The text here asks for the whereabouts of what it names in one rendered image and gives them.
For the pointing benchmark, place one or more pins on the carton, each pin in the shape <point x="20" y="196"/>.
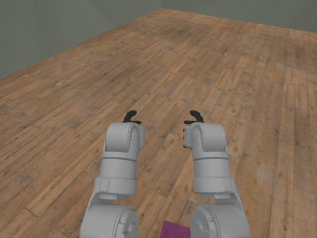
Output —
<point x="173" y="230"/>

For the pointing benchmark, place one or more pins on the left robot upper arm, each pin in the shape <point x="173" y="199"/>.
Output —
<point x="108" y="220"/>

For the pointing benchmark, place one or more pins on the right robot upper arm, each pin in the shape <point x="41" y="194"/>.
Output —
<point x="218" y="220"/>

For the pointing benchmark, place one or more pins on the right robot hand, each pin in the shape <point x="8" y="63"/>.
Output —
<point x="198" y="117"/>

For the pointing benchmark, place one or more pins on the left robot hand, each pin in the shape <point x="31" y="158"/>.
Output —
<point x="129" y="115"/>

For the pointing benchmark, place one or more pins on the robot left forearm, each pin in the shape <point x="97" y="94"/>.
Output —
<point x="116" y="180"/>

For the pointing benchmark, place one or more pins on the robot right forearm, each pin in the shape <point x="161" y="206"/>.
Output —
<point x="212" y="175"/>

